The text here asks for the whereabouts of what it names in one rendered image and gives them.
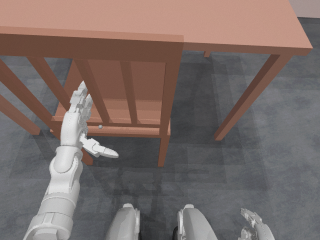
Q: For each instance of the robot thigh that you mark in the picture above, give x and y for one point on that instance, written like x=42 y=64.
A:
x=193 y=224
x=125 y=224

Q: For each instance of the robot left forearm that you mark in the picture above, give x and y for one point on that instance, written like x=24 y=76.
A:
x=54 y=218

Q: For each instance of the chair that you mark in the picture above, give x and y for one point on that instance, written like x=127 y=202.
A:
x=131 y=78

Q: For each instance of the robot right thigh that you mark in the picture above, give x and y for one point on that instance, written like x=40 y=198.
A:
x=193 y=224

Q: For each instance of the robot left thigh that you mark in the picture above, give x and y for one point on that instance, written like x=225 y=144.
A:
x=125 y=224

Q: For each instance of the table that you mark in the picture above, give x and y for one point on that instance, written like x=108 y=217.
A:
x=235 y=26

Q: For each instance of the right robot hand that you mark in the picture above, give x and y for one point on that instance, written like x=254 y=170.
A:
x=261 y=230

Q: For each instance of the left robot hand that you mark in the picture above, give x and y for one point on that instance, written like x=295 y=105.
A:
x=74 y=123

